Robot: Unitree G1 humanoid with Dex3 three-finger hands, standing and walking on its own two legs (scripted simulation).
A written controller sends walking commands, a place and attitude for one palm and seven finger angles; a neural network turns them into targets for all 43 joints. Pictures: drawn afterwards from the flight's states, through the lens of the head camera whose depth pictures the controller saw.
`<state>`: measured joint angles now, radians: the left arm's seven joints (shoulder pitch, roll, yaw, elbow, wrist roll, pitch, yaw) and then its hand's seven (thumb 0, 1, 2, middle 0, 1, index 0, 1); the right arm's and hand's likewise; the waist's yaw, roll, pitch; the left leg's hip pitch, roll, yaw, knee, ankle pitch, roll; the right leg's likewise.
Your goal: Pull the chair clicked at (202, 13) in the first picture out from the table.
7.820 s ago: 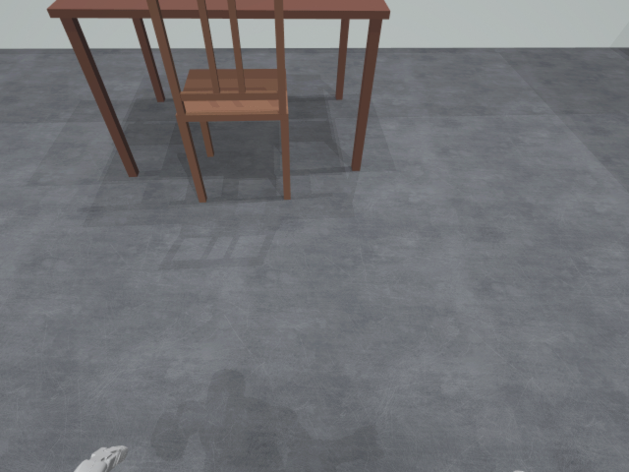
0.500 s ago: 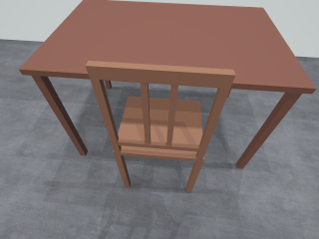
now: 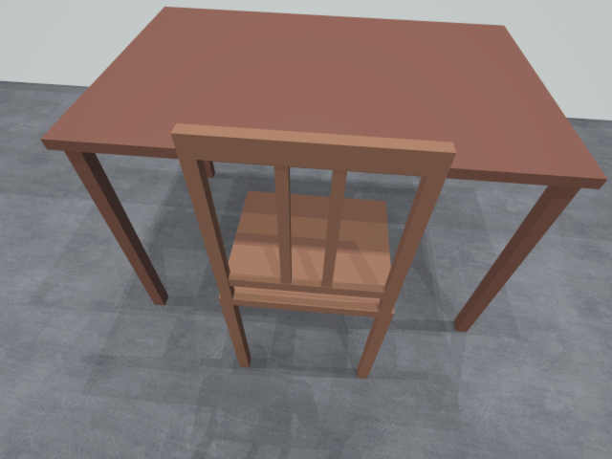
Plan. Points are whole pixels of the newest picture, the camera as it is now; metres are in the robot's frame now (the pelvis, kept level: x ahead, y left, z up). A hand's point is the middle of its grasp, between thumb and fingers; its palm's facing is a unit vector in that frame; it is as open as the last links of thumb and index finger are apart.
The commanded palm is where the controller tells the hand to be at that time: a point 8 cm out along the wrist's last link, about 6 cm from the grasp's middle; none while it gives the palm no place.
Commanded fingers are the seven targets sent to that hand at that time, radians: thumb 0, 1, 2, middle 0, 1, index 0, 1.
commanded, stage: look again from close up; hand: left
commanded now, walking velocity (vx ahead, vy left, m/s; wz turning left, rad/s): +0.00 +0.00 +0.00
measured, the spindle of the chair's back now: (284, 231) +0.51 +0.08 -0.07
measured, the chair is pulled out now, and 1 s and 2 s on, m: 0.00 0.00 0.00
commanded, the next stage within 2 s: shuffle to correct the standing spot in 0.54 s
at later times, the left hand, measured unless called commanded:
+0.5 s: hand out of the picture -0.01 +0.15 -0.18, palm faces +0.04 -0.98 -0.17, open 7.3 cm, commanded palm none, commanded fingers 0.00 0.90 0.90 -0.20 -0.30 -0.20 -0.30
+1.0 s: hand out of the picture +0.03 +0.12 -0.17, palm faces +0.02 -0.98 -0.20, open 7.4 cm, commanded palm none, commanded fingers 0.00 0.90 0.90 -0.20 -0.30 -0.20 -0.30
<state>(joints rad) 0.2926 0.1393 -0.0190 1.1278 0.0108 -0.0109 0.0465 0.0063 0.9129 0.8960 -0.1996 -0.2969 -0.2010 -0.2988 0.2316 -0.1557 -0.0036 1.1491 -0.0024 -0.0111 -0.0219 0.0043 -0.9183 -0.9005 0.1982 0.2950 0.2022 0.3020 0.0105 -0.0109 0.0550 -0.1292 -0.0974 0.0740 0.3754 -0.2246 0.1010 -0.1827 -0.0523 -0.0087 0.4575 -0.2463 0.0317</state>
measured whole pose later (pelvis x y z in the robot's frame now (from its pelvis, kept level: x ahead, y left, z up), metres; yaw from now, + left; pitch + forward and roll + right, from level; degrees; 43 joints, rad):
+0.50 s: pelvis +0.01 +0.00 +0.00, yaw +0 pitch -2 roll +0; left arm 0.31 0.12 -0.01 1.13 0.01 -0.01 0.05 0.01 0.91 0.90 -0.20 -0.30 -0.20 -0.30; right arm 0.26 -0.13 0.00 1.16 0.00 -0.01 -0.03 0.00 -0.91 -0.90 0.20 0.29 0.20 0.30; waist 0.01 -0.01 0.05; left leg -0.12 -0.09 0.07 0.37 -0.23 0.09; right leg -0.17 -0.04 -0.01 0.45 -0.25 0.02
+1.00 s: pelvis +0.03 -0.05 +0.00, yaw -1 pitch +0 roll +3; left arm 0.30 0.14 0.03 1.10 0.02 0.02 0.01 0.01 0.91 0.90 -0.20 -0.30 -0.20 -0.30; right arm 0.36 -0.11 -0.02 1.16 -0.02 -0.02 -0.05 0.00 -0.91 -0.90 0.20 0.30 0.20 0.30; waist -0.02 -0.02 0.05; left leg -0.09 -0.06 0.07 0.37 -0.27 0.04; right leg -0.36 -0.06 -0.03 0.76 -0.42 -0.02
